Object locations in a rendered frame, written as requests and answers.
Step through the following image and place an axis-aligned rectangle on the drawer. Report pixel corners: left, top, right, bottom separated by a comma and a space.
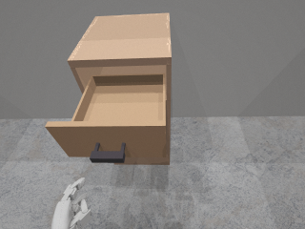
45, 73, 166, 157

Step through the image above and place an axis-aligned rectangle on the cabinet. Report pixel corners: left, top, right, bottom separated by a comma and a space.
67, 12, 172, 165

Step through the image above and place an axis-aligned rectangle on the robot left hand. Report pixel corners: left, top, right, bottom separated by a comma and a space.
51, 177, 92, 229

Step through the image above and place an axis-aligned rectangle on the handle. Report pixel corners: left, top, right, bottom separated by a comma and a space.
90, 142, 126, 163

